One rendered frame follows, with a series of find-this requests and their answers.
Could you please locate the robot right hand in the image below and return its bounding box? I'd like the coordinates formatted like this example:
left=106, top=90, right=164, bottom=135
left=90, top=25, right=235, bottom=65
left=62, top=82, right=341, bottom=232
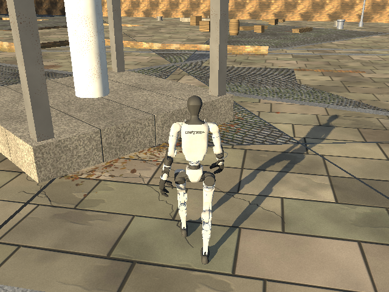
left=210, top=162, right=224, bottom=174

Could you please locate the left robot forearm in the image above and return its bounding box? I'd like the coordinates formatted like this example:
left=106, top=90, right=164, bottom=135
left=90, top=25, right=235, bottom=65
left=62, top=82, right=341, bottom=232
left=160, top=148, right=173, bottom=180

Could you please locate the right robot forearm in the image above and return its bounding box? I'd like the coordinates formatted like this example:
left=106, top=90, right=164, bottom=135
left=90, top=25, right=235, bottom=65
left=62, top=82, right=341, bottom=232
left=216, top=146, right=224, bottom=165

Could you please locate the robot thigh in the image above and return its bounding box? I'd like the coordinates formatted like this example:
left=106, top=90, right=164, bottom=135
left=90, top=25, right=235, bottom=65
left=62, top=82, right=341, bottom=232
left=201, top=171, right=216, bottom=223
left=174, top=169, right=187, bottom=203

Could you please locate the robot left hand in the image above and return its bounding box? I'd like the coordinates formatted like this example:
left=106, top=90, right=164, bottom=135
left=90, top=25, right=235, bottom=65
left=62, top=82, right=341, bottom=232
left=159, top=179, right=173, bottom=197

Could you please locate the right robot thigh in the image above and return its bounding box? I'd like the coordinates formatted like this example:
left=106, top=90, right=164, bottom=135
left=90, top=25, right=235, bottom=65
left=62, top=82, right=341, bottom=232
left=201, top=171, right=216, bottom=223

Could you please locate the robot left upper arm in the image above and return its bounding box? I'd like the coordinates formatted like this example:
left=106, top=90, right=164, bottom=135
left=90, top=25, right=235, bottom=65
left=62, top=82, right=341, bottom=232
left=167, top=122, right=182, bottom=157

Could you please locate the left robot thigh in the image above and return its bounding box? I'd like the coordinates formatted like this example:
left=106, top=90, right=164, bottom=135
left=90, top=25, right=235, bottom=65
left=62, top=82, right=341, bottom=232
left=174, top=169, right=187, bottom=203

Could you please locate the robot right upper arm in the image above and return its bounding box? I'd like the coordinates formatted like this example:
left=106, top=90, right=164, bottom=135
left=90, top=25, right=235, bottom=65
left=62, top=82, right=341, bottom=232
left=207, top=122, right=222, bottom=155

